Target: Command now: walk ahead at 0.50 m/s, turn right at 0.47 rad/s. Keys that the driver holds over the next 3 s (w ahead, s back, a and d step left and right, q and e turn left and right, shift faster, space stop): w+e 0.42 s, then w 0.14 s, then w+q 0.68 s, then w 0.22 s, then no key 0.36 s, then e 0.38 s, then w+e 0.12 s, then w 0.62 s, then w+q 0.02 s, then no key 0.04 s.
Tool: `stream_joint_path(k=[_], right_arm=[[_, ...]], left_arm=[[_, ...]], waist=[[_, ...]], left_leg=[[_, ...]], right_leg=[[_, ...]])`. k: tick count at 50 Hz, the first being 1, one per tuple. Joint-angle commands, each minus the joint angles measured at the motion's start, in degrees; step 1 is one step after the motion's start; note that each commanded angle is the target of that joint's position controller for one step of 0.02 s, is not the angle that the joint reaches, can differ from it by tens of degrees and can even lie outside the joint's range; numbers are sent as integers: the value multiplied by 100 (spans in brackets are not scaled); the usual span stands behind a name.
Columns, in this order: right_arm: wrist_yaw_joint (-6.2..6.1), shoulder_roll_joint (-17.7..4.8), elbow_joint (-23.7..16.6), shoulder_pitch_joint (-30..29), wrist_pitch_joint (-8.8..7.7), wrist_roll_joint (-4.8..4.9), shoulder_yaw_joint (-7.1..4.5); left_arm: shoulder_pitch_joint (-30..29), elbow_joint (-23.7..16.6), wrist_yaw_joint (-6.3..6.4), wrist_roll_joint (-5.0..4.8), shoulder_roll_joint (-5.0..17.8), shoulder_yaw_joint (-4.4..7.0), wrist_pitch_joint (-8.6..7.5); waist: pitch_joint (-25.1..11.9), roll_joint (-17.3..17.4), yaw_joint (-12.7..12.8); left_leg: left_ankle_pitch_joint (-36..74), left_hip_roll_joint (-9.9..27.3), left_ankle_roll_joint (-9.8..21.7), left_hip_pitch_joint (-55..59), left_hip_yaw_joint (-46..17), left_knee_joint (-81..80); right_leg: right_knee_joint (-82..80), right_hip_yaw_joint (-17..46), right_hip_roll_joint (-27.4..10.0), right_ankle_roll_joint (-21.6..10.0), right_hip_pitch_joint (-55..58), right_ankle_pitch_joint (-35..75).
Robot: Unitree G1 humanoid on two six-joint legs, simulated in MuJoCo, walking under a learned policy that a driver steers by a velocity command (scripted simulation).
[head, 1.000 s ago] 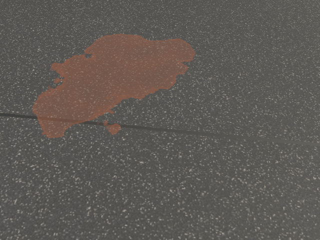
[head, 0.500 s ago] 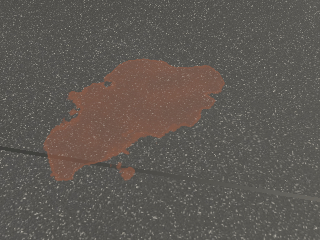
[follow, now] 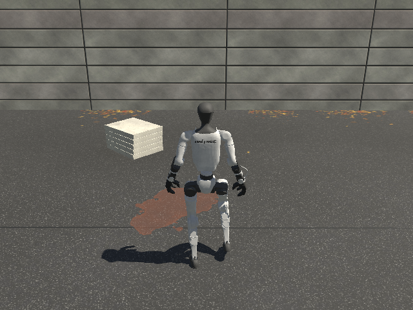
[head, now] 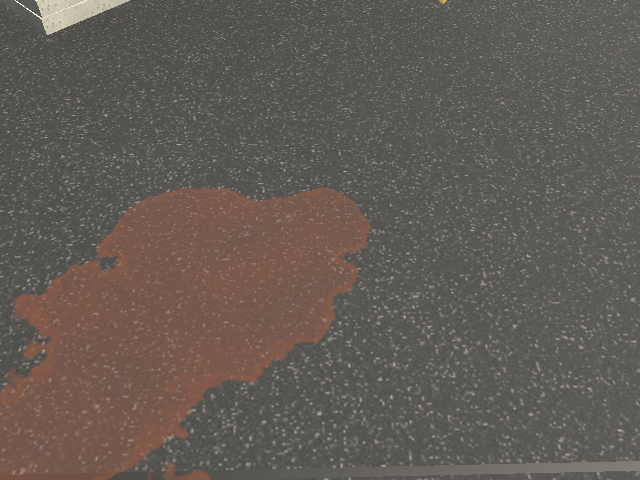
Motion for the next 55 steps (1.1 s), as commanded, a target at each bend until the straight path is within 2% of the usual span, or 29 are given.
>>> stream_joint_path(k=[1,6,9,11,12,13,14,15,16,17,18,19,20,22,25,29,32,35,38,40,41,42,43,44,45,46,47,50,55], right_arm=[[-75,-804,-317,-430,-96,-3,-185],[-147,-1050,-111,-56,42,101,-269],[-150,-1169,-6,61,180,200,-326],[-176,-1329,-34,-52,262,246,-376],[-191,-1393,-58,-118,312,267,-396],[-200,-1390,-89,-239,350,296,-384],[-216,-1224,-158,-187,322,205,-309],[-129,-297,-474,367,180,-57,-25],[-48,-627,-550,-96,-73,159,-31],[1,-967,-729,-743,-213,394,-120],[-22,-915,-751,-832,-285,352,-97],[-67,-934,-660,-804,-290,189,-126],[-72,-994,-614,-678,-235,113,-171],[-53,-899,-583,-522,-94,67,-178],[-55,-641,-678,-890,14,21,-90],[32,-464,-816,-1588,-21,96,10],[103,-542,-902,-1933,-50,182,23],[209,-609,-1034,-2135,-84,199,30],[285,-767,-970,-1654,-76,210,-30],[235,-1136,-614,-300,-36,170,-237],[200,-1565,-535,490,-3,146,-345],[244,-1663,-442,710,5,204,-364],[230,-1169,-458,694,21,293,-249],[186,-1047,-572,306,45,244,-213],[166,-1020,-664,41,62,179,-196],[144,-942,-724,-151,68,147,-169],[119,-881,-780,-240,67,99,-136],[38,-943,-830,-221,95,165,-161],[-121,-1152,-745,150,198,238,-248]], left_arm=[[-20,-368,-57,31,123,26,-30],[-972,-760,-249,50,-5,-61,-63],[-1217,-989,-337,45,79,-36,-46],[-986,-1041,-362,49,254,57,-14],[-547,-970,-355,37,410,151,6],[269,-773,-314,18,655,306,18],[1243,-513,-202,8,1101,520,71],[1087,-524,-139,-58,1765,605,38],[1219,-747,-181,15,1371,465,-76],[1007,-703,-204,72,1010,358,-174],[672,-726,-204,56,851,307,-230],[255,-799,-193,55,645,242,-239],[15,-900,-163,122,504,183,-248],[-60,-941,-113,130,513,169,-261],[206,-803,-4,120,658,188,-287],[508,-608,42,107,666,160,-271],[748,-404,18,111,688,148,-296],[929,-208,32,132,725,163,-246],[751,-178,82,155,844,197,-179],[525,-272,130,191,827,157,-113],[777,-420,158,329,606,57,-148],[1348,-434,51,303,54,-105,-282],[829,-483,-13,137,535,-51,-426],[196,-694,-61,-10,706,-8,-534],[-128,-768,-50,52,661,-26,-605],[-197,-801,-31,177,647,4,-628],[-114,-822,-23,242,619,22,-604],[-20,-864,10,269,433,-5,-474],[-1040,-1140,5,242,160,-114,-471]], waist=[[103,658,158],[389,464,-194],[426,513,-168],[123,704,79],[-166,781,357],[-586,698,839],[-1098,257,1251],[-1437,-1351,496],[-2287,-681,839],[-1453,-310,950],[-951,51,705],[-620,252,450],[-527,148,249],[-458,140,97],[-238,121,206],[-71,-89,549],[134,-117,736],[243,-63,771],[-88,-207,447],[-982,-74,-276],[-1699,724,-390],[-2132,1999,-60],[-1877,1325,-364],[-1063,963,-380],[-645,408,-267],[-406,240,-79],[-410,374,95],[-319,597,243],[-147,686,-99]], left_leg=[[1311,1520,740,-25,-532,-1023],[1505,1686,680,567,-2,-988],[2257,1852,568,1187,173,-598],[4083,1844,440,1377,338,121],[4875,1792,373,1347,408,831],[4991,1601,217,985,545,1946],[3602,1351,-52,-270,549,3599],[-1928,180,-443,-2959,164,5669],[-2486,-84,-379,-3677,-1290,6399],[-1905,229,-209,-4161,-1406,6296],[-1373,491,-111,-3992,-1396,5790],[-1070,676,-144,-3593,-1392,5271],[-843,795,-183,-3157,-1439,4968],[-641,821,-343,-2829,-1337,4524],[207,775,-579,-2888,-1145,3539],[1821,544,-559,-2474,-993,1946],[2060,538,-380,-2673,-1001,1531],[1419,497,-85,-3231,-1006,1312],[637,188,227,-2596,-794,1277],[899,-81,554,-614,-692,1187],[1146,973,1062,1167,-2261,1346],[-204,1984,1961,2766,-5079,545],[-1230,1896,1740,2784,-5306,91],[-1066,1746,1530,2049,-4589,-47],[-494,1538,1435,1289,-4087,-142],[141,1375,1410,706,-3732,-223],[633,1216,1400,368,-3504,-316],[1303,1038,1452,-231,-3022,-483],[1125,547,1047,-912,-2430,-447]], right_leg=[[-746,124,-180,38,-182,887],[-1986,-376,-89,-115,-194,1280],[-2292,-594,39,-319,-240,744],[-2308,-923,380,-536,367,166],[-2299,-1075,612,-673,972,-92],[-2638,-1146,877,-869,2120,126],[-2854,-421,647,-1145,3869,234],[-3276,2724,-849,-2189,5735,-464],[-4269,4457,-1364,-2565,6124,-1430],[-4458,3693,-1233,-2196,5627,-1050],[-4417,2967,-987,-1968,4818,-519],[-4434,2371,-743,-1797,4020,154],[-4533,2008,-574,-1731,3492,683],[-4700,1648,-459,-1727,3014,1314],[-4855,1022,-270,-1628,2643,1908],[-4908,520,9,-1253,2510,1223],[-4927,600,-302,-1225,3004,905],[-4636,582,-671,-1159,3958,1499],[-3985,274,-717,-947,4364,3503],[-2226,-206,-327,-657,3908,4803],[-416,-437,56,-391,2477,2922],[1248,-230,1118,-4,262,-1864],[1673,397,838,-94,-419,-2011],[1546,333,587,-151,-731,-1490],[1205,244,397,-169,-605,-1152],[754,218,252,-117,-371,-919],[488,231,163,-66,-36,-792],[-298,48,125,195,159,-705],[-2313,-92,448,430,729,1177]])
Next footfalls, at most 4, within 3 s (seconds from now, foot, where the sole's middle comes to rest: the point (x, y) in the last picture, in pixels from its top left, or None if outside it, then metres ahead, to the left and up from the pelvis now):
0.28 right None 0.30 -0.15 -0.78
0.80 left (336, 402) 0.67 -0.05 -0.78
1.28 right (426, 309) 0.91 -0.28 -0.78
1.72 left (323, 249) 1.11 -0.03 -0.78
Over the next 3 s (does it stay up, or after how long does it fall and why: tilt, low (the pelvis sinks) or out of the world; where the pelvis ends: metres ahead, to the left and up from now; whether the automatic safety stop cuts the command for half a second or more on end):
stays up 1.27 -0.20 -0.01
